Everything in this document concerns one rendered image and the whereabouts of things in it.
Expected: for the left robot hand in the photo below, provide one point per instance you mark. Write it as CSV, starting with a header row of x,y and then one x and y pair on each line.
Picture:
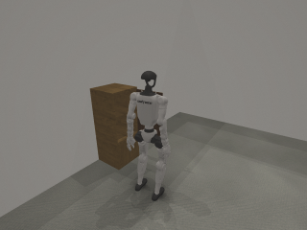
x,y
130,141

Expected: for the right robot thigh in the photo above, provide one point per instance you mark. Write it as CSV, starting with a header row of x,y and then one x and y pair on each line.
x,y
158,144

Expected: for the right robot forearm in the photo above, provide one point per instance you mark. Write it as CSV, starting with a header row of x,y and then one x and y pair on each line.
x,y
163,134

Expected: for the right robot hand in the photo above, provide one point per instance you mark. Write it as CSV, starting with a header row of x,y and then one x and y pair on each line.
x,y
166,151

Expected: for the left robot forearm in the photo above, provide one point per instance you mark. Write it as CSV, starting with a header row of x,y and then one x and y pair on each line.
x,y
130,127

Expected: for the right robot upper arm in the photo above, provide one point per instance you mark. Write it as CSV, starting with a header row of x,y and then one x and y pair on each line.
x,y
163,101

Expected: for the right robot foot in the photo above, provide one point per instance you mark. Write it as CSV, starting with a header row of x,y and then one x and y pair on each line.
x,y
155,196

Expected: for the left robot upper arm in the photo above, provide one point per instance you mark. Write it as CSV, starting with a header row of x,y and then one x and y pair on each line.
x,y
132,105

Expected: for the cupboard door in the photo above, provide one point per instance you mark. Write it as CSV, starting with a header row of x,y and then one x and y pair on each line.
x,y
156,126

